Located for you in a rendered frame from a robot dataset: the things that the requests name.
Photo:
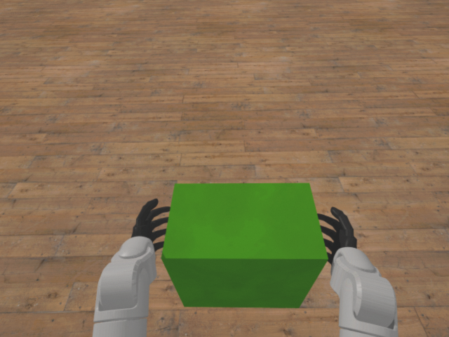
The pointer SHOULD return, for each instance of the right robot forearm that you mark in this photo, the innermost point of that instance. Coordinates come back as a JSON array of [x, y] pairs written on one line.
[[368, 305]]

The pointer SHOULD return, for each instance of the robot right hand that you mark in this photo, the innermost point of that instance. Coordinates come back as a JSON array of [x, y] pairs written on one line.
[[343, 236]]

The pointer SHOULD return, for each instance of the left robot forearm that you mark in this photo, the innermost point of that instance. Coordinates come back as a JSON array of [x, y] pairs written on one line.
[[123, 291]]

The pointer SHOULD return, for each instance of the carton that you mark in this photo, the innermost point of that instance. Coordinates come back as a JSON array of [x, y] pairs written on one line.
[[243, 245]]

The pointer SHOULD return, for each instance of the robot left hand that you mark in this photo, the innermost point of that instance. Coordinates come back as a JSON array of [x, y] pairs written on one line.
[[144, 224]]

